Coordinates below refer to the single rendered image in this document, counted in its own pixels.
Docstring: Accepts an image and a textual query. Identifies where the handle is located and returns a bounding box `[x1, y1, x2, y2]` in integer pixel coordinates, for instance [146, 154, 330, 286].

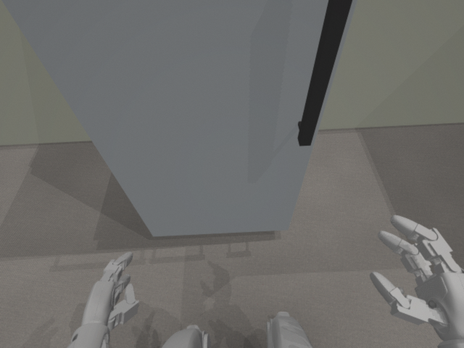
[298, 0, 352, 146]

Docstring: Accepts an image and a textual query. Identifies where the robot left thigh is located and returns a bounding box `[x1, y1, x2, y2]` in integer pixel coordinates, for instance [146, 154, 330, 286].
[162, 328, 211, 348]

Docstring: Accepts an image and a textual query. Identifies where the right robot hand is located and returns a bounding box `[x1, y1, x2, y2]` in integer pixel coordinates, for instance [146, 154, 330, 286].
[370, 215, 464, 341]

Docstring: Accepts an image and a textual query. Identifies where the robot right thigh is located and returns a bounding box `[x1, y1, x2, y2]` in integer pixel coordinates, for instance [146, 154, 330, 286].
[266, 316, 313, 348]

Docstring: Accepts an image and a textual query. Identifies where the robot thigh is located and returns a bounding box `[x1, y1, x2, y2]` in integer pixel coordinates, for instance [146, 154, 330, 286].
[162, 328, 211, 348]
[266, 316, 313, 348]

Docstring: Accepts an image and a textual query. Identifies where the left robot hand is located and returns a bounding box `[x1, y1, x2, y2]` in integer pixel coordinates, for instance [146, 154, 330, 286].
[81, 252, 139, 331]

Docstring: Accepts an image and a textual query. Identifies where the robot left forearm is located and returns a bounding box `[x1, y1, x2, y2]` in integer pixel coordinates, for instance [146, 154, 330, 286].
[67, 323, 109, 348]

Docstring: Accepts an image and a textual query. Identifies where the fridge door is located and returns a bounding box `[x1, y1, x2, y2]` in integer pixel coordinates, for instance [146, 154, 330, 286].
[2, 0, 357, 236]

